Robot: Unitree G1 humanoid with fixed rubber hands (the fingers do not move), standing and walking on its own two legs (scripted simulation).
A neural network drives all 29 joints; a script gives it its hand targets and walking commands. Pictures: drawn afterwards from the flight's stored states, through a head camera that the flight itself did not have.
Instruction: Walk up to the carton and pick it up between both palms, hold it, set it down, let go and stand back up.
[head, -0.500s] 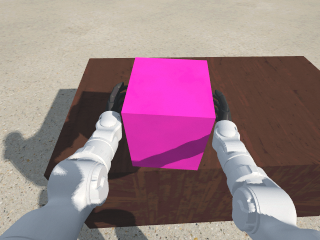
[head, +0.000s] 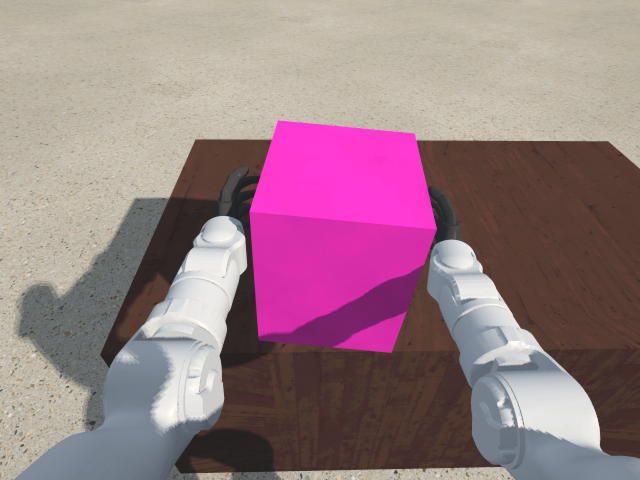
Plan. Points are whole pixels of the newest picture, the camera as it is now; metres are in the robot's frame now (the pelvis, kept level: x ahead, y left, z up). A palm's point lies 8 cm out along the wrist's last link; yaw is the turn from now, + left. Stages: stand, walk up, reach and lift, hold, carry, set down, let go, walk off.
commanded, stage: reach and lift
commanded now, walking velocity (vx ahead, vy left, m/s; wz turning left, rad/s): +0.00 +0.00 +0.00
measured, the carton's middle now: (335, 238) +0.43 +0.00 +0.09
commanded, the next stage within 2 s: hold in 1.36 s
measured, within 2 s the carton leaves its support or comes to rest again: neither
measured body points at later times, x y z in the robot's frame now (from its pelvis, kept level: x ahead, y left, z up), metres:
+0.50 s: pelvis +0.00 +0.00 +0.00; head -0.05 +0.02 +0.45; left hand +0.40 +0.16 +0.16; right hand +0.40 -0.13 +0.16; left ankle +0.04 +0.13 -0.74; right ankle +0.00 -0.14 -0.74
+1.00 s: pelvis +0.00 +0.00 +0.00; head -0.06 +0.02 +0.45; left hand +0.39 +0.16 +0.17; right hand +0.40 -0.13 +0.17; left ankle +0.04 +0.13 -0.74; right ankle +0.00 -0.14 -0.74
